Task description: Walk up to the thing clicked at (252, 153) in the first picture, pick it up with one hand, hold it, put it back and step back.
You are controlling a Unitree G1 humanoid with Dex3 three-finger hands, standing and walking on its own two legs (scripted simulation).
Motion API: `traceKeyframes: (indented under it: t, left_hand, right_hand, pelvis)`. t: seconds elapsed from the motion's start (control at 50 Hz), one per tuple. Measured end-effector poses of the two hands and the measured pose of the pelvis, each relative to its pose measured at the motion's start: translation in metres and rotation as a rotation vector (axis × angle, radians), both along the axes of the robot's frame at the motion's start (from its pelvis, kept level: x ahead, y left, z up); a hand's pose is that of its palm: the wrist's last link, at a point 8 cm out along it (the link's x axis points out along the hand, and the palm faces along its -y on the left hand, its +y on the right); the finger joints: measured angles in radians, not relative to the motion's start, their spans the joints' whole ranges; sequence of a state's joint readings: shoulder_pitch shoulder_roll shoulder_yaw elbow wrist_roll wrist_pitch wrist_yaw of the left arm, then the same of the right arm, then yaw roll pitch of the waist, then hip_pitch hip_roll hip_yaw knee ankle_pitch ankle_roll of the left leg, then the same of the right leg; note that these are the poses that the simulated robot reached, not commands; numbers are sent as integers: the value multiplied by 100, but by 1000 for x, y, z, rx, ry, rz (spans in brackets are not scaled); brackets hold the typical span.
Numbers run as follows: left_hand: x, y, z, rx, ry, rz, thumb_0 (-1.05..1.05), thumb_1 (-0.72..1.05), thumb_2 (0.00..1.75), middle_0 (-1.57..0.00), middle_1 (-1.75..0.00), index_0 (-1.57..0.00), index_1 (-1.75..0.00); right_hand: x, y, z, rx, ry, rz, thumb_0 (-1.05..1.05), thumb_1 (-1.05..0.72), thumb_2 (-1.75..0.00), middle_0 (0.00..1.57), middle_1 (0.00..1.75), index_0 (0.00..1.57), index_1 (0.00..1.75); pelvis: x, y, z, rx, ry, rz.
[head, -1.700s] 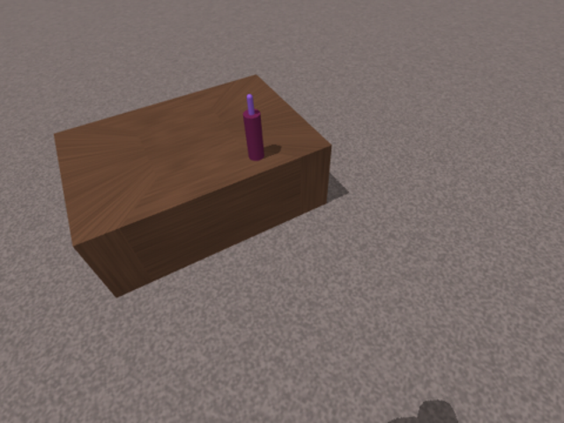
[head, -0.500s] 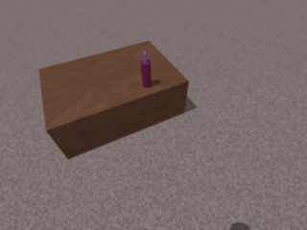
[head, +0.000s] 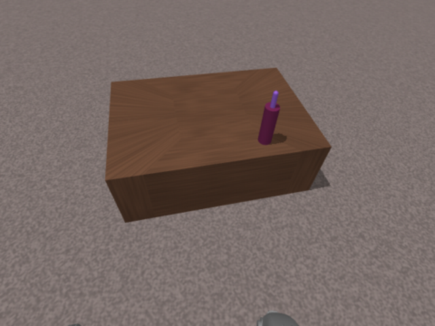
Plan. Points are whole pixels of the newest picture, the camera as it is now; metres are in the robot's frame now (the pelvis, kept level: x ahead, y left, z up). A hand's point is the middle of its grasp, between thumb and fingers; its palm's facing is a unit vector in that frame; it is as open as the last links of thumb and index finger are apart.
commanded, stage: walk up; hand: right
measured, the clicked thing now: (269, 117) +0.96 -0.21 -0.27
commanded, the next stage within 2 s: none
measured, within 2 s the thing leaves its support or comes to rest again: neither
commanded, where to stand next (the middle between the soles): +0.51 -0.10 m, yaw +13 degrees
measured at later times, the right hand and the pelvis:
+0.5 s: hand (361, 234) +0.35 -0.33 -0.12, palm faces -0.24 +0.88 -0.41, open 7.4 cm; pelvis +0.21 -0.07 +0.00, yaw +9 degrees
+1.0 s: hand (367, 197) +0.48 -0.41 -0.16, palm faces -0.22 +0.87 -0.44, open 7.4 cm; pelvis +0.37 -0.13 -0.03, yaw +13 degrees
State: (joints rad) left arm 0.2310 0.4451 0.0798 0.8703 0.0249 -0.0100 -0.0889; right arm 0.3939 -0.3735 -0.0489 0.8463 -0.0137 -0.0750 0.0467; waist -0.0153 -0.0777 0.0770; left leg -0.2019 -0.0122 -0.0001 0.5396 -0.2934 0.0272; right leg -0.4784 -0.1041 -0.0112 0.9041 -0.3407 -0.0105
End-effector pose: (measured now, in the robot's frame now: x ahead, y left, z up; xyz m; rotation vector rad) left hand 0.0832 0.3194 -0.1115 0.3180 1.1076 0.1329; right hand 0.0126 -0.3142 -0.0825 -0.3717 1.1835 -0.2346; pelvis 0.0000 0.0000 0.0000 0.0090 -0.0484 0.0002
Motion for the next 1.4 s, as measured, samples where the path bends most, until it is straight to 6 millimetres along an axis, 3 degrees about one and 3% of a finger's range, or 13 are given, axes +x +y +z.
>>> traceKeyframes:
  t: [0.12,0.22,0.34,0.42,0.52,0.6,0.7,0.82,0.94,1.02,1.16,1.3,1.4]
  left_hand:
    - [43,-17,11,28,-12,45,1,91,90,-21,-30,-20,-30]
    - [80,-38,15,78,-86,97,1,91,90,-21,-30,-20,-30]
    - [86,-65,29,62,-56,178,0,91,90,-21,-30,-20,-30]
    - [86,-75,26,46,4,209,1,90,90,-21,-30,-20,-30]
    - [91,-76,9,20,71,251,1,90,90,-21,-30,-20,-30]
    - [107,-73,-16,1,118,272,1,90,90,-21,-30,-20,-30]
    - [152,-78,-22,-17,129,258,1,91,90,-21,-30,-20,-30]
    - [216,-85,-9,-7,50,230,1,91,90,-21,-30,-20,-30]
    - [268,-101,3,69,2,222,1,91,90,-21,-30,-20,-30]
    - [282,-118,7,114,-21,254,0,91,90,-21,-30,-20,-30]
    - [289,-137,16,108,35,283,0,90,90,-21,-30,-21,-30]
    - [306,-128,-7,90,68,315,1,90,90,-21,-30,-21,-30]
    - [323,-132,-13,74,59,321,1,91,90,-21,-30,-20,-30]
  right_hand:
    - [61,-20,-14,29,-4,50,1,-90,-90,21,30,21,30]
    - [134,-52,-38,23,-5,104,1,-90,-90,21,30,21,30]
    - [236,-62,-22,33,-75,198,1,-91,-90,21,30,21,30]
    - [290,-62,-8,29,-98,252,1,-91,-90,20,30,21,30]
    - [351,-55,-1,0,-101,305,1,-91,-90,20,30,21,30]
    - [395,-44,-5,-31,-151,333,1,-91,-90,20,30,21,30]
    - [420,-45,4,-32,-198,299,1,-91,-90,21,30,21,30]
    - [431,-72,7,-38,-149,288,1,-90,-90,21,30,21,30]
    - [454,-122,-18,-36,-83,259,1,-90,-90,21,30,21,30]
    - [480,-140,-39,-39,-23,247,1,-90,-90,21,30,21,30]
    - [525,-127,-39,18,2,295,1,-91,-90,20,30,21,30]
    - [555,-106,-44,14,5,313,1,-91,-90,20,30,21,30]
    - [579,-93,-43,35,-18,317,1,-91,-90,21,30,21,30]
  pelvis:
    - [56,-23,-4,16,7,39]
    - [102,-51,-19,-8,-1,81]
    - [147,-65,-2,-6,-1,118]
    - [177,-71,4,-13,13,138]
    - [217,-72,-1,-21,16,163]
    - [249,-65,-17,-4,4,178]
    - [280,-69,-14,4,-10,183]
    - [316,-86,-8,6,-12,189]
    - [358,-119,-19,7,-4,206]
    - [379,-134,-25,-5,-7,226]
    - [405,-139,-12,-5,8,244]
    - [421,-132,-22,2,12,264]
    - [428,-132,-20,-19,7,273]
